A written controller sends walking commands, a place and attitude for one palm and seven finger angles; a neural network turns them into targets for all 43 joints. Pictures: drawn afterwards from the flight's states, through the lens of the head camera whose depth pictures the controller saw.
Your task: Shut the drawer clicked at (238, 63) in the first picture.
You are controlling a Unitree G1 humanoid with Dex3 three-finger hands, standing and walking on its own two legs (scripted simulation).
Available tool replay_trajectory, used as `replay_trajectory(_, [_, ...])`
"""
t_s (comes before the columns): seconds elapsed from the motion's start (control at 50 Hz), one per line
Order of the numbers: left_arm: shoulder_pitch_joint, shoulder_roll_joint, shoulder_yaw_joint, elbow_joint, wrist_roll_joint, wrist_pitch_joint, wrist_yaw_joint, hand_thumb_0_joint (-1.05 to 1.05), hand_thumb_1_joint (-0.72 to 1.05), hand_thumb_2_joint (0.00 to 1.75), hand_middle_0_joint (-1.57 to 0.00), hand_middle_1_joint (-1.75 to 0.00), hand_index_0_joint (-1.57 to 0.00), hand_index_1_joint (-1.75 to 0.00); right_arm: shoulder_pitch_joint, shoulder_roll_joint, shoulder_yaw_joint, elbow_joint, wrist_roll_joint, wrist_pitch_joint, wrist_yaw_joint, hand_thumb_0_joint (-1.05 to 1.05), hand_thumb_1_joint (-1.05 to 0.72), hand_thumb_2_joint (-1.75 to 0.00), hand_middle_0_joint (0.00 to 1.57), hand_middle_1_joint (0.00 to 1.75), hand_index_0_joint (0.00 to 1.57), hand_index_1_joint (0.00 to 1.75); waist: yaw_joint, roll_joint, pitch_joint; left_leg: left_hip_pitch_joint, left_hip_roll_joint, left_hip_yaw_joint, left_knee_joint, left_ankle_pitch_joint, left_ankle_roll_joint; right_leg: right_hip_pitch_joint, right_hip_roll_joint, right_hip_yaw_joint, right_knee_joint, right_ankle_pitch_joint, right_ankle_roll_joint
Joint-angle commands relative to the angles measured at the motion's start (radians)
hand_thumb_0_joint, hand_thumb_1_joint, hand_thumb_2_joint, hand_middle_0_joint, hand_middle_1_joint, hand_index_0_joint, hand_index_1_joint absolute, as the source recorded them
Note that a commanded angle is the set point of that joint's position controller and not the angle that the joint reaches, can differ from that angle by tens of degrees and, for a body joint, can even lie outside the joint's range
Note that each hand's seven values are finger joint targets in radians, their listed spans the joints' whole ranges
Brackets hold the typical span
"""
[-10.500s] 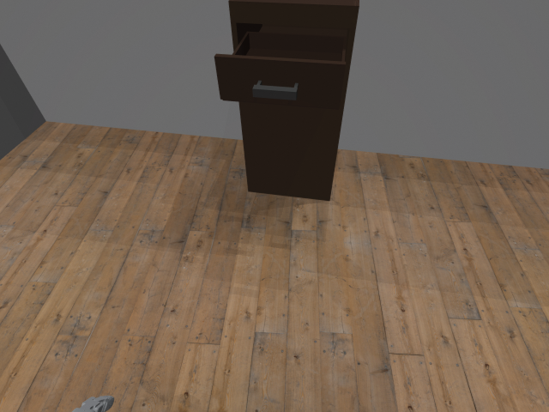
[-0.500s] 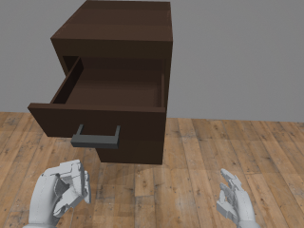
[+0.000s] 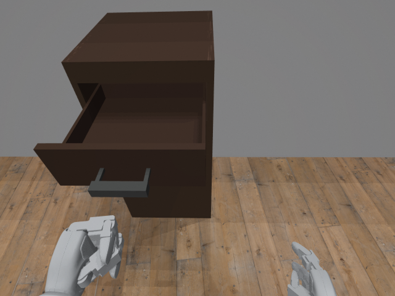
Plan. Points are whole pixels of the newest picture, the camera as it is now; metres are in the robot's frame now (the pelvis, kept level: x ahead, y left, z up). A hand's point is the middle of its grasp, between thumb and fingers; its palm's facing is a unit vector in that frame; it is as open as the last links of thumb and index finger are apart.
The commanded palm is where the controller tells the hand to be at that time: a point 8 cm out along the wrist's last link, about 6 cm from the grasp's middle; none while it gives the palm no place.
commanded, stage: raise the hand and make a fist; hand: left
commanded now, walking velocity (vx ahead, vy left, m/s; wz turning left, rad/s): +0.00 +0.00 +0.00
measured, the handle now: (122, 180) +0.36 +0.21 +0.03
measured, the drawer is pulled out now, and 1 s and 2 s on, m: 0.28 0.28 0.28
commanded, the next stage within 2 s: bring the fist close to the handle in 0.14 s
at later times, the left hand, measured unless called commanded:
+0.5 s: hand (119, 249) +0.18 +0.14 +0.10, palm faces +0.07 -1.00 -0.07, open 3.3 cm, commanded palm +0.15 +0.20 +0.10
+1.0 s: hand (128, 238) +0.21 +0.15 +0.05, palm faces +0.03 -1.00 -0.04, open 3.3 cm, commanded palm +0.19 +0.21 +0.05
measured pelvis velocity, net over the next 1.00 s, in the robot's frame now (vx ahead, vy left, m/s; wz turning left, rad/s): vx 0.00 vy -0.01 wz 0.00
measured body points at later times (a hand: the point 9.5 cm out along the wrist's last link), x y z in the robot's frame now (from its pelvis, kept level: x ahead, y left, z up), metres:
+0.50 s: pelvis +0.01 -0.03 +0.00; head +0.02 -0.05 +0.45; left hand +0.17 +0.19 +0.11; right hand +0.21 -0.25 -0.06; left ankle +0.02 +0.11 -0.70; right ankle -0.01 -0.11 -0.70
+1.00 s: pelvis +0.00 -0.01 -0.02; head +0.04 -0.02 +0.43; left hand +0.21 +0.20 +0.06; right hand +0.17 -0.25 -0.10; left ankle +0.02 +0.11 -0.70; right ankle -0.01 -0.11 -0.70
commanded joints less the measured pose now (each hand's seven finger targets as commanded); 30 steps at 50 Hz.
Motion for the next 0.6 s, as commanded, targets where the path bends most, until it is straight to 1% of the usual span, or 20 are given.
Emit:
replay_trajectory(0.0, [-0.010,0.077,0.112,-0.243,-0.029,-0.121,0.021,0.00,0.90,0.90,-1.40,-1.60,-1.40,-1.60,-0.140,-0.084,-0.045,-0.170,0.000,-0.095,-0.010,0.00,-0.90,-0.90,0.20,0.30,0.20,0.30,0.018,-0.040,-0.036,0.078,-0.012,-0.031,-0.148,0.111,0.022,-0.027,0.032,0.009,-0.165,0.105,-0.002])
replay_trajectory(0.02, [-0.008,0.088,0.129,-0.226,-0.038,-0.132,0.018,0.00,0.90,0.90,-1.40,-1.60,-1.40,-1.60,-0.139,-0.086,-0.048,-0.163,0.001,-0.099,-0.011,0.00,-0.90,-0.90,0.20,0.30,0.20,0.30,0.012,-0.071,-0.028,0.069,-0.012,-0.027,-0.138,0.121,0.022,-0.025,0.030,0.015,-0.171,0.120,0.001])
replay_trajectory(0.06, [0.004,0.088,0.143,-0.193,-0.051,-0.149,0.001,0.00,0.90,0.90,-1.40,-1.60,-1.40,-1.60,-0.142,-0.090,-0.052,-0.151,0.003,-0.110,-0.010,0.00,-0.90,-0.90,0.20,0.30,0.20,0.30,0.011,-0.067,-0.035,0.070,-0.015,-0.019,-0.127,0.137,0.022,-0.019,0.027,0.026,-0.178,0.145,0.005])
replay_trajectory(0.08, [-0.004,0.080,0.132,-0.177,-0.051,-0.151,-0.007,0.00,0.90,0.90,-1.40,-1.60,-1.40,-1.60,-0.151,-0.093,-0.051,-0.141,0.002,-0.112,-0.011,0.00,-0.90,-0.90,0.20,0.30,0.20,0.30,0.009,-0.056,-0.016,0.066,-0.018,-0.020,-0.126,0.138,0.023,-0.019,0.025,0.032,-0.188,0.150,0.004])
replay_trajectory(0.12, [0.028,0.074,0.130,-0.159,-0.064,-0.148,-0.035,0.00,0.90,0.90,-1.40,-1.60,-1.40,-1.60,-0.146,-0.091,-0.058,-0.141,0.007,-0.120,-0.012,0.00,-0.90,-0.90,0.20,0.30,0.20,0.30,0.010,-0.075,-0.037,0.067,-0.020,-0.012,-0.120,0.157,0.024,0.001,0.019,0.051,-0.196,0.192,0.011])
replay_trajectory(0.14, [0.037,0.096,0.153,-0.140,-0.069,-0.142,-0.047,0.00,0.90,0.90,-1.40,-1.60,-1.40,-1.60,-0.146,-0.092,-0.060,-0.136,0.009,-0.122,-0.015,0.00,-0.90,-0.90,0.20,0.30,0.20,0.30,0.012,-0.097,-0.044,0.063,-0.021,-0.010,-0.115,0.165,0.024,0.014,0.014,0.063,-0.204,0.212,0.015])
replay_trajectory(0.18, [0.014,0.109,0.161,-0.126,-0.070,-0.136,-0.068,0.00,0.90,0.90,-1.40,-1.60,-1.40,-1.60,-0.156,-0.094,-0.058,-0.125,0.010,-0.124,-0.022,0.00,-0.90,-0.90,0.20,0.30,0.20,0.30,0.010,-0.087,-0.021,0.062,-0.024,-0.012,-0.113,0.172,0.025,0.019,0.009,0.077,-0.222,0.225,0.017])
replay_trajectory(0.2, [0.004,0.092,0.144,-0.139,-0.074,-0.137,-0.077,0.00,0.90,0.90,-1.40,-1.60,-1.40,-1.60,-0.149,-0.090,-0.057,-0.128,0.011,-0.128,-0.022,0.00,-0.90,-0.90,0.20,0.30,0.20,0.30,0.008,-0.083,-0.024,0.070,-0.026,-0.010,-0.116,0.180,0.025,0.022,0.006,0.081,-0.222,0.246,0.021])
replay_trajectory(0.22, [0.007,0.115,0.172,-0.144,-0.075,-0.141,-0.083,0.00,0.90,0.90,-1.40,-1.60,-1.40,-1.60,-0.148,-0.088,-0.061,-0.125,0.012,-0.132,-0.024,0.00,-0.90,-0.90,0.20,0.30,0.20,0.30,0.011,-0.089,-0.040,0.076,-0.025,-0.012,-0.113,0.197,0.026,0.035,0.003,0.084,-0.217,0.287,0.025])
replay_trajectory(0.26, [-0.007,0.097,0.165,-0.101,-0.080,-0.149,-0.091,0.00,0.90,0.90,-1.40,-1.60,-1.40,-1.60,-0.145,-0.089,-0.059,-0.116,0.010,-0.133,-0.027,0.00,-0.90,-0.90,0.20,0.30,0.20,0.30,0.003,-0.113,-0.020,0.073,-0.028,-0.013,-0.112,0.206,0.026,0.024,0.004,0.075,-0.211,0.325,0.030])
replay_trajectory(0.3, [-0.054,0.082,0.155,-0.082,-0.083,-0.168,-0.091,0.00,0.90,0.90,-1.40,-1.60,-1.40,-1.60,-0.144,-0.091,-0.060,-0.107,0.005,-0.133,-0.029,0.00,-0.90,-0.90,0.20,0.30,0.20,0.30,-0.009,-0.131,0.007,0.069,-0.029,-0.015,-0.108,0.191,0.025,-0.002,0.006,0.077,-0.215,0.304,0.034])
replay_trajectory(0.32, [-0.055,0.107,0.190,-0.056,-0.084,-0.180,-0.091,0.00,0.90,0.90,-1.40,-1.60,-1.40,-1.60,-0.139,-0.093,-0.064,-0.098,0.005,-0.133,-0.029,0.00,-0.90,-0.90,0.20,0.30,0.20,0.30,-0.003,-0.125,-0.007,0.065,-0.029,-0.017,-0.106,0.191,0.023,0.003,0.007,0.080,-0.211,0.299,0.032])
replay_trajectory(0.34, [-0.049,0.086,0.171,-0.056,-0.085,-0.193,-0.097,0.00,0.90,0.90,-1.40,-1.60,-1.40,-1.60,-0.139,-0.094,-0.063,-0.100,0.004,-0.134,-0.028,0.00,-0.90,-0.90,0.20,0.30,0.20,0.30,-0.004,-0.100,-0.018,0.075,-0.031,-0.014,-0.102,0.201,0.024,0.003,0.006,0.079,-0.204,0.316,0.031])
replay_trajectory(0.42, [-0.092,0.110,0.190,-0.014,-0.074,-0.224,-0.105,0.00,0.90,0.90,-1.40,-1.60,-1.40,-1.60,-0.131,-0.097,-0.068,-0.089,-0.002,-0.127,-0.024,0.00,-0.90,-0.90,0.20,0.30,0.20,0.30,-0.010,-0.081,-0.056,0.071,-0.033,-0.012,-0.088,0.217,0.023,0.009,0.001,0.084,-0.186,0.347,0.032])
replay_trajectory(0.44, [-0.100,0.097,0.172,-0.016,-0.073,-0.232,-0.111,0.00,0.90,0.90,-1.40,-1.60,-1.40,-1.60,-0.133,-0.098,-0.066,-0.094,-0.004,-0.126,-0.021,0.00,-0.90,-0.90,0.20,0.30,0.20,0.30,-0.011,-0.068,-0.065,0.073,-0.035,-0.011,-0.087,0.223,0.024,0.009,0.000,0.080,-0.178,0.353,0.030])
replay_trajectory(0.48, [-0.132,0.100,0.169,0.017,-0.066,-0.239,-0.111,0.00,0.90,0.90,-1.40,-1.60,-1.40,-1.60,-0.139,-0.103,-0.066,-0.087,-0.005,-0.119,-0.022,0.00,-0.90,-0.90,0.20,0.30,0.20,0.30,-0.017,-0.073,-0.047,0.060,-0.033,-0.013,-0.083,0.211,0.025,-0.009,0.006,0.077,-0.179,0.317,0.025])
replay_trajectory(0.5, [-0.143,0.073,0.140,0.025,-0.070,-0.241,-0.116,0.00,0.90,0.90,-1.40,-1.60,-1.40,-1.60,-0.135,-0.102,-0.064,-0.092,-0.006,-0.119,-0.021,0.00,-0.90,-0.90,0.20,0.30,0.20,0.30,-0.023,-0.071,-0.046,0.058,-0.035,-0.013,-0.082,0.202,0.025,-0.020,0.007,0.074,-0.175,0.300,0.024])
replay_trajectory(0.52, [-0.163,0.099,0.166,0.035,-0.073,-0.244,-0.115,0.00,0.90,0.90,-1.40,-1.60,-1.40,-1.60,-0.133,-0.104,-0.068,-0.088,-0.006,-0.117,-0.022,0.00,-0.90,-0.90,0.20,0.30,0.20,0.30,-0.022,-0.086,-0.064,0.054,-0.033,-0.017,-0.078,0.203,0.025,-0.017,0.006,0.077,-0.171,0.302,0.025])
replay_trajectory(0.56, [-0.137,0.080,0.156,0.054,-0.074,-0.247,-0.118,0.00,0.90,0.90,-1.40,-1.60,-1.40,-1.60,-0.135,-0.105,-0.069,-0.097,-0.007,-0.112,-0.021,0.00,-0.90,-0.90,0.20,0.30,0.20,0.30,-0.016,-0.081,-0.087,0.055,-0.034,-0.014,-0.077,0.213,0.024,-0.012,0.006,0.070,-0.160,0.313,0.023])
replay_trajectory(0.58, [-0.150,0.093,0.166,0.073,-0.066,-0.246,-0.109,0.00,0.90,0.90,-1.40,-1.60,-1.40,-1.60,-0.145,-0.106,-0.070,-0.092,-0.007,-0.106,-0.022,0.00,-0.90,-0.90,0.20,0.30,0.20,0.30,-0.012,-0.070,-0.073,0.049,-0.032,-0.014,-0.076,0.212,0.025,-0.022,0.010,0.069,-0.160,0.302,0.020])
